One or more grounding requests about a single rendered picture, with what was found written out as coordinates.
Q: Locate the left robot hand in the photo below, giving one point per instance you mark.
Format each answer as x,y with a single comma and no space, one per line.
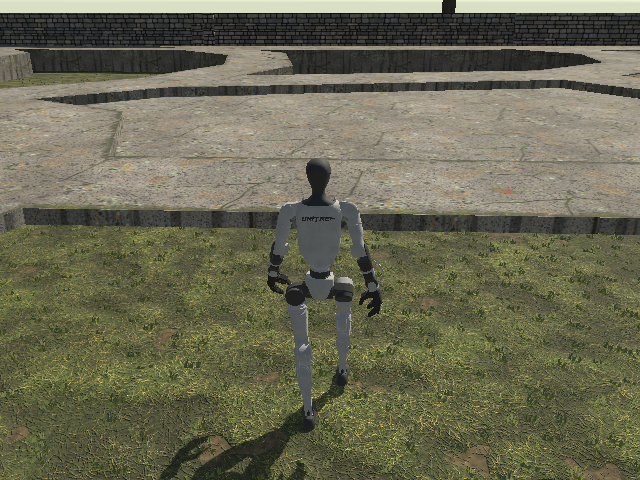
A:
283,279

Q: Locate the left robot forearm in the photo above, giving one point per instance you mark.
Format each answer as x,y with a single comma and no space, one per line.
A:
274,263

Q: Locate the left robot upper arm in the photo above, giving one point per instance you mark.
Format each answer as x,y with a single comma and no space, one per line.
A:
287,212

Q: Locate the right robot hand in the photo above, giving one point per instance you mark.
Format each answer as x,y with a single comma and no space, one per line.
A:
376,302

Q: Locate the humanoid robot head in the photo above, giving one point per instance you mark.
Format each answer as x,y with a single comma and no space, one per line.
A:
318,172

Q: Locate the right robot upper arm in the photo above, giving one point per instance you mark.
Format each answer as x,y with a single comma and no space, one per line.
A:
350,211

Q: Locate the right robot forearm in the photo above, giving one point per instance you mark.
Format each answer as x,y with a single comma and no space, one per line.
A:
367,270

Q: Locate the right robot thigh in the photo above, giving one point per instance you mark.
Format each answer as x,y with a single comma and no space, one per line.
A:
343,291

